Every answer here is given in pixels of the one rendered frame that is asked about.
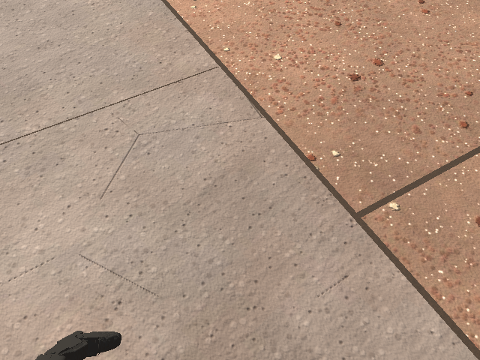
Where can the robot left hand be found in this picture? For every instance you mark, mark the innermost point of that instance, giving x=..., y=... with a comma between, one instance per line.
x=78, y=346

